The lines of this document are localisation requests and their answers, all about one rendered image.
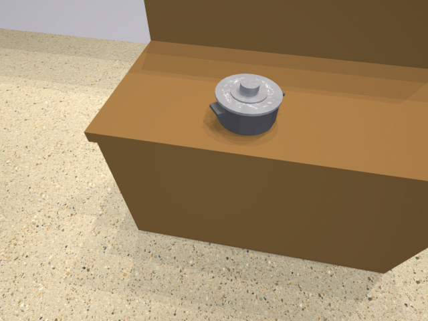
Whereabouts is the table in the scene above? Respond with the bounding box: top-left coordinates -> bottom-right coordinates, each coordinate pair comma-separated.
84,0 -> 428,274

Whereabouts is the pot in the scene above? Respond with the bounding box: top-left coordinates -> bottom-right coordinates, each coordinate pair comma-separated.
209,91 -> 285,136

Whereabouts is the knob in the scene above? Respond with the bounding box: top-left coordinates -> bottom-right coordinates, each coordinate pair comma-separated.
239,78 -> 260,94

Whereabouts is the lid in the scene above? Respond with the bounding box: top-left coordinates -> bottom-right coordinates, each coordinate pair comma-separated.
215,74 -> 283,116

